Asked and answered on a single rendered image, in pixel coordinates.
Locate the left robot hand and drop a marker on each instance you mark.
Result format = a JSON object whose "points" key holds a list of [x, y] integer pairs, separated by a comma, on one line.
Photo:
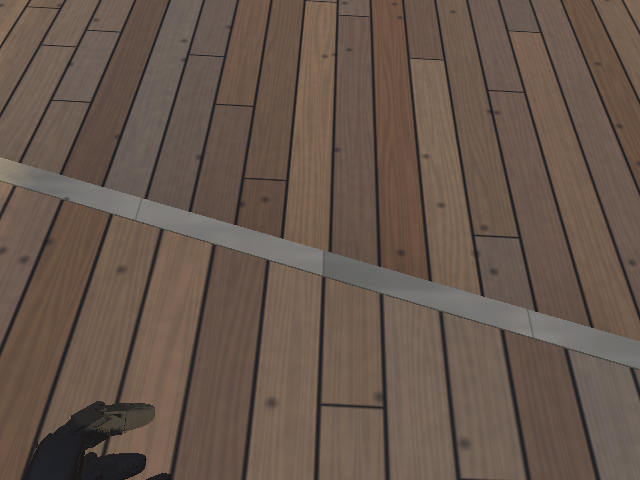
{"points": [[60, 456]]}

